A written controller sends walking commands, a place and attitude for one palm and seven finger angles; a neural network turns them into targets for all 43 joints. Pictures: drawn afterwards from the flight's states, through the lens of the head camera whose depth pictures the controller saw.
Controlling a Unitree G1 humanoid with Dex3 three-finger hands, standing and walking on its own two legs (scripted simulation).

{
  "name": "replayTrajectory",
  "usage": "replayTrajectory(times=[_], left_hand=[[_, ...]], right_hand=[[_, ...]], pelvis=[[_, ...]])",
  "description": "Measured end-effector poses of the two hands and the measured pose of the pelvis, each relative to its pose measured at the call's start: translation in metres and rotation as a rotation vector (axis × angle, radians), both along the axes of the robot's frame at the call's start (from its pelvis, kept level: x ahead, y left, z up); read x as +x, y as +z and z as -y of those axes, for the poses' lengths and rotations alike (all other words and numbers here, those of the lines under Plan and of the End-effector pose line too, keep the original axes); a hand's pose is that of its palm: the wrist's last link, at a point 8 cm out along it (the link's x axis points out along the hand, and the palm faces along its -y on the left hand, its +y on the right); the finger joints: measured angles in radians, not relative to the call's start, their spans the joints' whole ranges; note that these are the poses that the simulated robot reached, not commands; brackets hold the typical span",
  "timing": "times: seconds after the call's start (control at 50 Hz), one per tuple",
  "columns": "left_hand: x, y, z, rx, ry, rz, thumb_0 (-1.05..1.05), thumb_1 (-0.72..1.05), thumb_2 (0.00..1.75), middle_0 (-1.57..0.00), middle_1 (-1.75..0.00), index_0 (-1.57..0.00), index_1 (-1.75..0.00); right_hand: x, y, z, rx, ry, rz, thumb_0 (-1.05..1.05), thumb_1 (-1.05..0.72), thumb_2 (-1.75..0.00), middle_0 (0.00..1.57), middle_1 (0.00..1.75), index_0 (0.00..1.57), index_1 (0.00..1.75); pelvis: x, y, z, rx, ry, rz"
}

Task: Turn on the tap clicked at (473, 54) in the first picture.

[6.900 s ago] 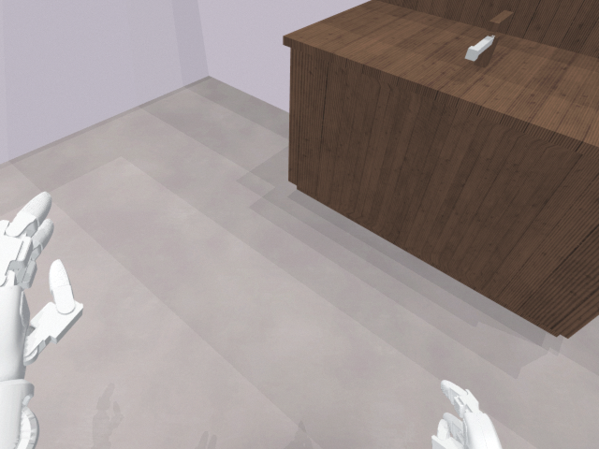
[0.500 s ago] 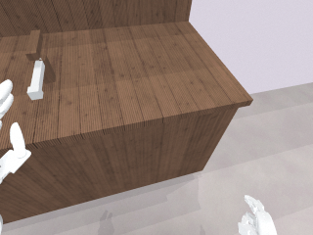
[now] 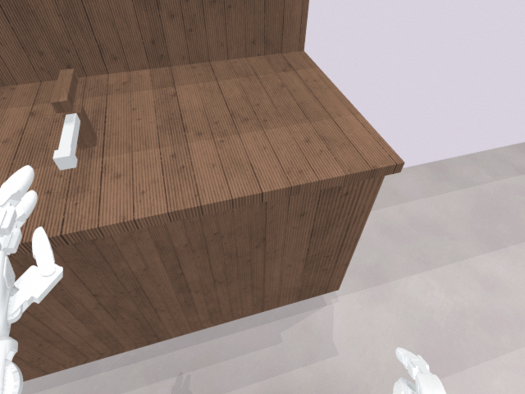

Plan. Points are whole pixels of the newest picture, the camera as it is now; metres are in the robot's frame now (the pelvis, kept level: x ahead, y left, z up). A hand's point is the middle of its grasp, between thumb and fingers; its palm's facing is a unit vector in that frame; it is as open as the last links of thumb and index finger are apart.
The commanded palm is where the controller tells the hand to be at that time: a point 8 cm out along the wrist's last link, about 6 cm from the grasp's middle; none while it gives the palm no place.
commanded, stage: come to a stop and stand still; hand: left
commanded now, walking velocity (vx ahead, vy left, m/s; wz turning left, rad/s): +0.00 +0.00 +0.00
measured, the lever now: (65, 159) +0.48 +0.39 +0.09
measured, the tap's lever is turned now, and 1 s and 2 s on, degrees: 0 0 0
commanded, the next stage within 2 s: look again from close up in 0.42 s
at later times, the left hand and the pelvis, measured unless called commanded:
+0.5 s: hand (45, 286) +0.20 +0.25 +0.16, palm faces +0.39 -0.84 -0.38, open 7.5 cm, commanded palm +0.14 +0.28 +0.19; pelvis -0.02 +0.01 +0.01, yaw -1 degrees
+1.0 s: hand (6, 232) +0.25 +0.31 +0.18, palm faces +0.45 -0.83 -0.32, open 7.5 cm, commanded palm +0.19 +0.33 +0.19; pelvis +0.02 +0.05 +0.01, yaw -1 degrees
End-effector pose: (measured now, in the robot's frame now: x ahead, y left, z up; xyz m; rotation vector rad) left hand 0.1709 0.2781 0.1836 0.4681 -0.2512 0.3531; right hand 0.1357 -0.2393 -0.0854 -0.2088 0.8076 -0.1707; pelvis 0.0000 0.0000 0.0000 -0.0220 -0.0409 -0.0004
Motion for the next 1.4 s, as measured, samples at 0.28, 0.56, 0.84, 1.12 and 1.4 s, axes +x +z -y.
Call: replayTrajectory(times=[0.28, 0.56, 0.84, 1.12, 1.4], left_hand=[[-0.017, 0.004, 0.012, 0.005, -0.023, 0.037, 0.02, 0.89, 0.89, -0.21, -0.30, -0.21, -0.30], [-0.003, 0.008, -0.026, 0.096, 0.011, 0.029, 0.02, 0.88, 0.89, -0.22, -0.30, -0.21, -0.30], [0.020, -0.015, -0.041, -0.003, -0.109, -0.026, 0.02, 0.89, 0.89, -0.21, -0.30, -0.21, -0.30], [0.057, 0.000, -0.054, -0.058, -0.047, 0.114, 0.02, 0.89, 0.89, -0.21, -0.30, -0.20, -0.30], [0.082, 0.000, -0.050, 0.003, -0.031, 0.108, 0.02, 0.89, 0.89, -0.21, -0.30, -0.21, -0.30]], right_hand=[[-0.018, 0.012, 0.001, -0.006, 0.013, 0.055, 0.01, -0.90, -0.90, 0.20, 0.30, 0.20, 0.30], [-0.020, 0.008, -0.029, -0.004, 0.074, 0.008, 0.01, -0.90, -0.90, 0.20, 0.30, 0.20, 0.30], [0.015, 0.027, -0.061, 0.014, 0.060, 0.110, 0.01, -0.90, -0.90, 0.20, 0.30, 0.20, 0.30], [0.086, 0.041, -0.080, 0.003, 0.147, 0.187, 0.01, -0.90, -0.90, 0.20, 0.30, 0.20, 0.30], [0.090, 0.013, -0.055, -0.003, 0.082, 0.093, 0.01, -0.90, -0.90, 0.20, 0.30, 0.20, 0.30]], pelvis=[[-0.024, 0.004, 0.005, 0.011, -0.014, 0.001], [-0.022, 0.006, -0.007, 0.000, -0.006, -0.012], [0.005, 0.008, -0.046, 0.017, -0.026, -0.022], [0.040, 0.005, -0.052, -0.004, -0.018, -0.033], [0.068, -0.008, -0.044, -0.008, -0.011, -0.035]])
